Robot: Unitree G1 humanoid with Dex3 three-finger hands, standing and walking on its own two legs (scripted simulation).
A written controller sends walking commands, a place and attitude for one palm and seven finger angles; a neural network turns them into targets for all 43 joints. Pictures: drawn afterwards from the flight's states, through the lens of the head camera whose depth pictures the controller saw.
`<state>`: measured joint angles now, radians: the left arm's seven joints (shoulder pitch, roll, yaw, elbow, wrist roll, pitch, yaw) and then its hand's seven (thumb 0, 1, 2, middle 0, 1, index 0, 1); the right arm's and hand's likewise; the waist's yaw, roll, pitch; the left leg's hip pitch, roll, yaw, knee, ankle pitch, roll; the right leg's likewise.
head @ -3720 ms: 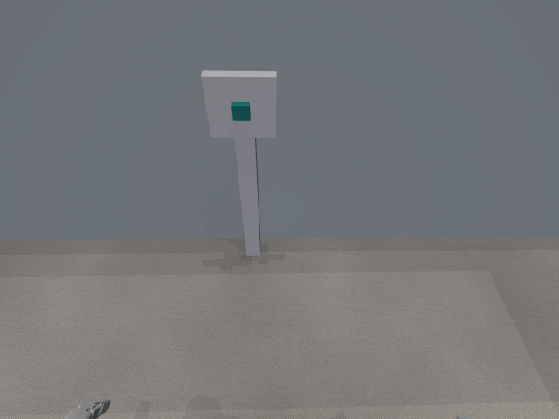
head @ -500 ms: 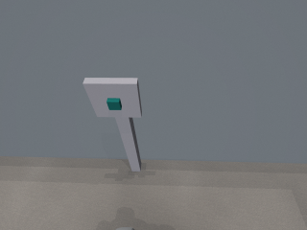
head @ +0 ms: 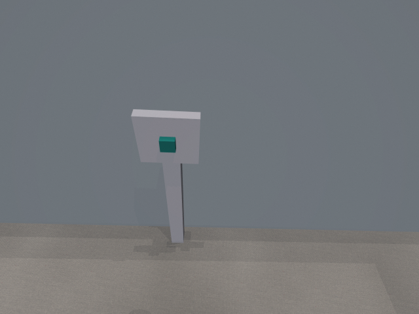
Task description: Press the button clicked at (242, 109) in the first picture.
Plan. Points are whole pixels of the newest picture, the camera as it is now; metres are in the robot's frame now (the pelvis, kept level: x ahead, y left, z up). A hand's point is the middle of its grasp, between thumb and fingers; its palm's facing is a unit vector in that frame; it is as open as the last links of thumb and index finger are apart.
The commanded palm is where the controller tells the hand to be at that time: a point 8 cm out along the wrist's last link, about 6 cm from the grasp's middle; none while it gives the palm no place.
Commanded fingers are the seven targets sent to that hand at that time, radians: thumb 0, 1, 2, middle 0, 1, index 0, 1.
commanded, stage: come to a stop and stand still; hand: left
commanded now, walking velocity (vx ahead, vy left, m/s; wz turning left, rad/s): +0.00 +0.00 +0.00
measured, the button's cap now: (167, 143) +0.56 +0.14 -0.04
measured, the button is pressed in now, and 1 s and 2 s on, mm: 0 0 0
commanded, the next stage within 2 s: look again from close up in 0.64 s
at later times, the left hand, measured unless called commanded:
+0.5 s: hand out of the picture -0.02 +0.13 -0.18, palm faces +0.05 -0.98 -0.20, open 7.3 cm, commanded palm none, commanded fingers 0.00 0.90 0.90 -0.20 -0.30 -0.20 -0.30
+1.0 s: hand out of the picture -0.06 +0.13 -0.19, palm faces +0.06 -0.99 -0.15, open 7.4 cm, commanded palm none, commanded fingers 0.00 0.90 0.90 -0.20 -0.30 -0.20 -0.30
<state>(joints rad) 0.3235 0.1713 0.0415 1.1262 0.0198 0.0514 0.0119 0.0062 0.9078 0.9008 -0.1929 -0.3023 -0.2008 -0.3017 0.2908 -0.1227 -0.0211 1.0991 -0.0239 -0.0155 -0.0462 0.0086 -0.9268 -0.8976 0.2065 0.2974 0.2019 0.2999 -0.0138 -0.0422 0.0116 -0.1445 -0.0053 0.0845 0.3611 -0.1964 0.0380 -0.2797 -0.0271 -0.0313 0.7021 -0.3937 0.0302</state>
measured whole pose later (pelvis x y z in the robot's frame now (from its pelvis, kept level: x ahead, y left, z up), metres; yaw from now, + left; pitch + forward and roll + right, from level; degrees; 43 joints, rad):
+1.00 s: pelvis -0.03 -0.03 -0.01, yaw +1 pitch -2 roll +0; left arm 0.35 0.13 0.00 1.10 0.01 -0.01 0.04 0.01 0.91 0.90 -0.20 -0.30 -0.20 -0.30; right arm 0.33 -0.11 0.02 1.12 -0.01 -0.01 -0.02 0.01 -0.91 -0.90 0.20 0.30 0.20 0.30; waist 0.00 -0.02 0.02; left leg -0.24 0.03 0.04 0.47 -0.20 -0.01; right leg -0.21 0.01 -0.08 0.46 -0.23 -0.03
